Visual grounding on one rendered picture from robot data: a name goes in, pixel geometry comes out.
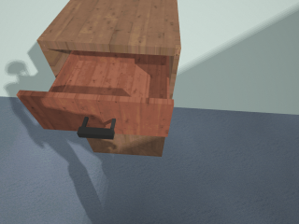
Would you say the cabinet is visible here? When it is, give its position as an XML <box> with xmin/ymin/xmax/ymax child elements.
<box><xmin>37</xmin><ymin>0</ymin><xmax>181</xmax><ymax>157</ymax></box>

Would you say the handle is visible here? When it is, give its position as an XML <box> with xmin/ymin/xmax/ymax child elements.
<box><xmin>77</xmin><ymin>117</ymin><xmax>116</xmax><ymax>140</ymax></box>

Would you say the drawer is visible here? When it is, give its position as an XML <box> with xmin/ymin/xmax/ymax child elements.
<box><xmin>16</xmin><ymin>50</ymin><xmax>174</xmax><ymax>137</ymax></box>

